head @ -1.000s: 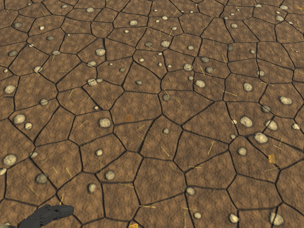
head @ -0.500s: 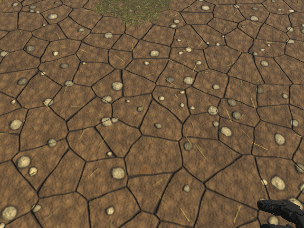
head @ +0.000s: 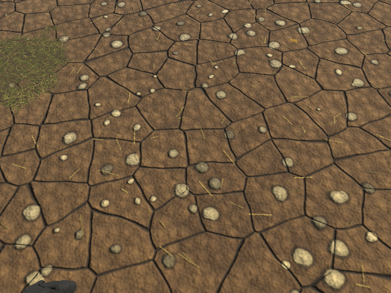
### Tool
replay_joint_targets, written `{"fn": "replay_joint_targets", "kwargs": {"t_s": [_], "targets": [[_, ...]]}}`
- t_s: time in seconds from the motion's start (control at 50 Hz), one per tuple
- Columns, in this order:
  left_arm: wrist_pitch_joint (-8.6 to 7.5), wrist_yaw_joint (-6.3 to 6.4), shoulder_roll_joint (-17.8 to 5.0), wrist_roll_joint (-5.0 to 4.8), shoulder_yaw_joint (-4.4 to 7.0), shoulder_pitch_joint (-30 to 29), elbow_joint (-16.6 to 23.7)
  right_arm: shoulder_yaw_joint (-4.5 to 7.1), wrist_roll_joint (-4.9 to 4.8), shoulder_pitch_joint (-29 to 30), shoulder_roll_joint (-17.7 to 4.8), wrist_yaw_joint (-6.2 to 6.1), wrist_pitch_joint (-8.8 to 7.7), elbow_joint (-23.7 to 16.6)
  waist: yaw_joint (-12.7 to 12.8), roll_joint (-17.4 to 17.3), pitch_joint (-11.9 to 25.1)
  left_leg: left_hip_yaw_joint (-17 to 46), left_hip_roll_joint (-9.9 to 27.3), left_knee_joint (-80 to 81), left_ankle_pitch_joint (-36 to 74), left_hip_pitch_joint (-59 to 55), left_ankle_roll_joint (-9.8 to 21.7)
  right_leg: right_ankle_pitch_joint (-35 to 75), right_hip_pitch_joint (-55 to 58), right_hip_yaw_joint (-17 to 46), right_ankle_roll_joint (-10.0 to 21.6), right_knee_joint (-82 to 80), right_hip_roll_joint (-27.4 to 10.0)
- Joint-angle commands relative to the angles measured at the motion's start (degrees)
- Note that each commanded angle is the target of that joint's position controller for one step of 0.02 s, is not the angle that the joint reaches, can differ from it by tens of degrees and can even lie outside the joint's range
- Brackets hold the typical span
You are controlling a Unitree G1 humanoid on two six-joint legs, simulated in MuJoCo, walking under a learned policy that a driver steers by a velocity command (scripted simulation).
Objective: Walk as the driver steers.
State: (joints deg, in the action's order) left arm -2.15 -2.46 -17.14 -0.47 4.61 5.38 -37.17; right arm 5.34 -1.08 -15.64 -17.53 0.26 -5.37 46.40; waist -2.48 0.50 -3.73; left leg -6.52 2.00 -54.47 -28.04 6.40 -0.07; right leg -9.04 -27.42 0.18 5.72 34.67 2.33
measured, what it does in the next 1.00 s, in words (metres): walks ahead, turning right: left foot, then right foot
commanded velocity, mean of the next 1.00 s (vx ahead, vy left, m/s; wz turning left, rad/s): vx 0.50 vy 0.00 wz -0.58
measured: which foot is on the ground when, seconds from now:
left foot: up 0.00-0.38, down 0.40-0.92, up 0.94-1.00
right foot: down 0.00-0.40, up 0.42-0.90, down 0.92-1.00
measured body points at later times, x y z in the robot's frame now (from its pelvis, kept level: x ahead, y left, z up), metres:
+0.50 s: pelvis +0.26 +0.04 +0.01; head +0.28 +0.04 +0.46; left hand +0.41 +0.30 -0.10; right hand +0.37 -0.26 -0.07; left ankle +0.35 +0.14 -0.72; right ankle +0.13 -0.06 -0.65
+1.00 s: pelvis +0.47 -0.10 +0.00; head +0.50 -0.14 +0.45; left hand +0.79 +0.00 -0.07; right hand +0.35 -0.38 -0.13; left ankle +0.41 +0.12 -0.63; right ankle +0.50 -0.21 -0.72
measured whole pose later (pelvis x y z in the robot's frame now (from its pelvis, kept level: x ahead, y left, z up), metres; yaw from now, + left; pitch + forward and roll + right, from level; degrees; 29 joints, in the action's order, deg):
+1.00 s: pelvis +0.47 -0.10 +0.00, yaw -35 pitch +2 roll +1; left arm -1.8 -2.1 -17.2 -1.2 3.8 6.7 -34.4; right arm 3.4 -1.4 -16.6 -18.4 0.2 -4.4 46.4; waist -2.5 -0.5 -4.1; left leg -1.6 3.8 -64.0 -27.1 13.9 -1.0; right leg -10.9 -27.1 -1.6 5.2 36.3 2.8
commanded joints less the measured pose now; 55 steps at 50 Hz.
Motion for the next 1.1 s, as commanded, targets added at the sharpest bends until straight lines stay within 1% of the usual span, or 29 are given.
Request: {"fn": "replay_joint_targets", "kwargs": {"t_s": [0.02,0.04,0.06,0.1,0.16,0.22,0.3,0.36,0.38,0.4,0.42,0.44,0.46,0.48,0.5,0.56,0.66,0.74,0.82,0.88,0.9,0.92,0.94,0.96,0.98,1.0,1.02,1.04,1.1], "targets": [[-0.81,0.46,-11.5,-0.87,3.53,17.3,0.8,-0.02,-1.71,1.0,-7.3,0.94,-2.86,-8.4,8.1,6.3,19.0,12.9,-1.7,-25.0,-3.3,41.4,0.3,-9.3,45.9,40.4,18.1,-16.3,-18.7],[-1.01,0.47,-9.5,-1.42,2.7,12.6,1.0,-0.15,-1.07,4.4,-7.5,0.36,-2.69,-9.1,6.2,1.6,12.6,12.3,0.7,-19.1,2.3,41.2,0.3,-10.9,37.5,36.9,15.0,-17.9,-17.1],[-1.22,0.48,-8.0,-0.99,1.97,9.0,1.8,-0.12,0.63,5.4,-7.5,-0.34,-2.26,-8.8,4.3,-0.5,9.8,12.6,2.3,-15.8,4.9,37.8,-0.4,-6.6,29.9,35.2,13.8,-18.5,-16.1],[-1.46,1.1,-7.6,0.26,1.66,6.0,2.8,0.2,1.76,4.1,-7.8,-0.59,-1.2,-8.8,1.6,1.3,8.2,13.5,3.8,-9.7,7.2,30.5,-1.4,0.8,19.8,31.0,13.1,-20.1,-14.0],[-1.39,2.45,-8.6,0.12,1.95,7.0,1.8,-0.78,2.39,6.7,-4.8,-0.7,-0.48,-9.3,2.2,1.2,6.6,11.1,3.2,0.4,12.7,26.6,-3.0,8.8,12.4,22.7,11.9,-20.4,-10.5],[-0.74,3.39,-8.9,-0.56,2.13,9.0,0.8,-1.93,2.2,12.1,-2.4,-0.2,-0.6,-10.4,4.6,1.7,5.5,10.3,0.9,12.8,25.7,22.8,-3.9,4.9,9.4,18.3,9.0,-19.7,-6.9],[-0.06,3.32,-8.6,-1.05,2.12,12.7,-0.7,-1.73,0.87,16.6,-3.6,0.44,-1.07,-12.0,6.6,3.3,4.6,11.2,-1.8,21.6,29.0,18.5,-3.8,-3.3,10.2,21.6,7.3,-16.7,-7.0],[0.12,3.1,-7.7,-0.87,1.96,13.2,-0.9,-0.63,0.37,14.1,-5.6,0.69,-1.75,-11.8,4.6,5.8,4.6,11.5,-2.4,25.1,23.1,14.1,-1.6,-6.2,13.1,26.3,5.9,-11.7,-7.9],[0.16,3.11,-6.5,-0.88,1.64,12.8,-0.8,-0.19,0.45,10.8,-6.0,0.56,-2.01,-10.9,2.6,6.4,5.2,10.9,-2.3,27.2,22.5,9.6,-0.4,-6.4,12.7,26.4,4.8,-8.9,-6.8],[-0.01,3.09,-4.0,-0.71,0.84,12.8,-0.6,0.48,0.91,5.9,-7.4,0.18,-2.25,-10.1,0.2,5.4,7.6,13.1,1.0,28.2,21.0,1.5,1.7,-7.8,9.8,24.2,2.7,-2.4,-4.6],[-0.22,2.91,0.4,0.07,-0.54,14.7,-0.2,1.27,1.58,-1.6,-10.4,-0.22,-2.35,-9.3,-2.0,-4.0,13.7,24.0,11.7,29.6,16.7,-11.1,5.6,-18.9,2.7,16.7,-0.2,15.5,0.4],[-0.74,2.97,-0.6,-2.13,-0.74,18.6,2.5,2.3,2.21,-6.4,-14.7,0.38,-1.52,-7.1,0.3,-22.1,16.9,51.6,22.4,37.5,-3.0,-21.1,14.0,-27.3,-15.0,10.4,-2.5,30.5,4.2],[-0.65,3.27,-6.7,-2.21,0.51,17.6,0.9,1.35,1.06,-3.4,-9.6,0.7,-1.35,-8.4,-0.6,-13.3,11.2,51.8,21.4,39.8,-12.0,-17.7,12.8,-22.8,-20.2,11.1,-3.8,36.8,-0.5],[-0.27,3.28,-8.6,-1.58,1.17,12.7,1.3,0.57,0.9,-1.7,-6.9,0.46,-0.96,-8.7,-1.6,-9.0,6.2,42.6,18.9,39.3,-7.2,-13.0,10.5,-17.6,-21.2,9.9,-4.3,38.6,-1.9],[0.07,3.29,-7.6,-0.97,1.13,11.3,1.2,0.0,1.41,0.7,-5.7,0.37,-0.73,-9.1,-0.6,-5.3,4.3,35.4,16.3,39.7,0.9,-8.3,9.3,-13.5,-19.0,8.8,-4.9,37.8,-3.6],[0.57,2.46,-5.0,-1.1,1.09,10.1,2.1,-0.64,1.79,3.0,-3.7,-0.05,-0.76,-8.0,1.2,-7.9,2.3,22.4,11.9,42.9,14.5,-0.9,8.7,-8.0,-14.3,6.8,-5.7,33.0,-7.1],[0.84,1.94,-2.6,-0.86,0.2,5.6,4.1,0.32,1.6,1.1,-6.4,-0.28,-0.92,-5.4,0.3,-5.0,2.4,12.6,12.9,45.3,26.8,-3.4,10.7,0.0,-16.9,5.6,-7.1,22.8,-8.3],[0.19,0.53,-1.5,-0.79,-0.57,-0.2,5.4,0.61,1.06,0.3,-8.0,-0.57,-0.16,-3.8,-1.6,-4.5,0.9,4.6,12.0,45.6,30.5,-4.0,9.3,9.1,-13.0,2.0,-6.4,10.3,-7.8],[0.2,-0.71,-1.9,-1.05,-0.67,-4.8,7.6,1.23,-0.09,-1.8,-10.0,-0.62,0.83,-2.0,-2.1,-4.5,-1.0,0.9,14.0,44.2,34.2,-8.3,7.9,6.5,-10.8,-0.9,-3.9,3.4,-6.8],[0.69,-0.86,-5.1,-0.51,0.93,-0.5,7.7,2.05,-0.91,-1.3,-12.6,-0.98,1.85,-1.9,2.0,-6.5,3.2,-3.0,13.9,32.7,60.5,-10.9,6.1,-1.7,-0.4,-5.4,-0.2,1.2,-1.8],[0.91,-0.58,-7.3,-0.6,2.35,7.3,5.7,1.99,-1.16,-0.6,-12.6,-1.2,2.28,-2.0,6.8,-5.7,7.4,-5.0,12.5,22.2,65.8,-8.3,4.8,0.2,10.6,-6.6,1.8,-1.9,0.8],[1.4,0.34,-11.0,-0.89,4.34,17.8,2.8,1.19,-0.5,-1.4,-10.8,-1.48,2.2,-2.5,11.5,-3.0,12.7,-5.6,10.4,7.5,58.0,2.2,2.7,1.9,27.7,-2.8,4.2,-3.3,0.6],[1.45,1.34,-18.1,-1.6,5.5,19.4,2.4,-1.45,2.51,-5.7,-3.0,-0.87,1.36,-5.8,6.9,13.4,17.0,-4.7,1.7,-14.4,7.7,28.2,-1.1,-3.3,48.1,25.7,12.9,-5.2,-15.0],[0.36,1.14,-15.3,-1.22,4.06,19.9,4.7,-2.11,1.33,-4.1,-4.3,-0.13,-0.76,-6.2,8.3,11.7,27.9,9.3,-3.0,-24.6,-6.7,36.0,-1.0,-13.9,52.7,48.3,18.8,-15.7,-22.8],[-0.45,0.79,-10.5,-0.4,2.57,18.7,3.3,-0.81,-1.46,1.0,-8.8,0.52,-1.68,-6.7,10.0,6.1,20.5,11.2,0.5,-25.2,-1.2,40.8,0.1,-11.9,47.9,39.6,14.9,-17.6,-21.5],[-0.91,0.79,-9.1,-0.33,1.96,15.8,3.0,-1.23,-1.82,2.9,-8.1,0.52,-2.11,-7.2,8.2,4.3,14.0,10.1,3.1,-21.2,3.5,40.2,1.1,-7.6,39.4,31.4,12.6,-17.5,-19.6],[-1.14,0.87,-7.1,-0.16,1.21,11.6,3.0,-1.23,-0.6,3.5,-7.7,0.12,-1.99,-6.3,5.9,1.1,10.0,9.8,5.6,-16.9,7.3,37.2,0.9,-1.2,31.1,25.0,10.6,-17.8,-17.5],[-1.49,0.91,-5.3,0.51,0.45,8.8,3.2,-0.92,-0.02,2.2,-7.9,0.09,-1.3,-5.5,3.7,2.4,8.2,10.3,7.2,-14.1,10.1,33.0,0.7,4.6,25.2,20.5,9.7,-19.2,-15.6],[-2.96,1.01,-5.5,0.93,0.35,7.5,1.6,-1.18,-0.09,-1.3,-5.8,0.29,1.08,-3.6,1.3,2.8,6.5,10.0,7.7,-11.0,14.7,28.6,-0.7,11.1,17.7,13.2,9.7,-23.8,-14.5]]}}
